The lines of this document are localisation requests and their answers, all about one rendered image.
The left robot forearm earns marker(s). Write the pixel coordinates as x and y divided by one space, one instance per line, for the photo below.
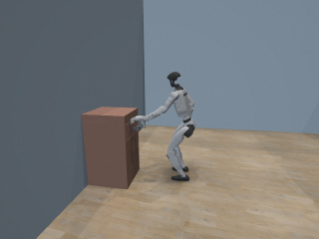
154 114

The robot left shin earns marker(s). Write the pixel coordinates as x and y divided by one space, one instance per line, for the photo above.
175 162

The right robot forearm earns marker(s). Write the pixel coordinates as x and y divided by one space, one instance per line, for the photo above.
191 110

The cabinet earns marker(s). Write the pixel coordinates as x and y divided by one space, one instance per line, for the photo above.
111 159

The robot left upper arm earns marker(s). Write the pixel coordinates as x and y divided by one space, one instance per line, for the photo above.
172 97

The robot right upper arm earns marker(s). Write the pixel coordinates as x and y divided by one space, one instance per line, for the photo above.
190 101

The drawer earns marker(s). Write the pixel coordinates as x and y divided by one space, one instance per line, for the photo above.
130 130

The robot left thigh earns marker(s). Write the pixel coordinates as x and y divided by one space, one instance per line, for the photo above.
178 138

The robot left hand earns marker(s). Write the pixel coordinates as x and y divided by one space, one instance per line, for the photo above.
137 118

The handle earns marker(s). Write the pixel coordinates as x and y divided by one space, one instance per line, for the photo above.
137 128

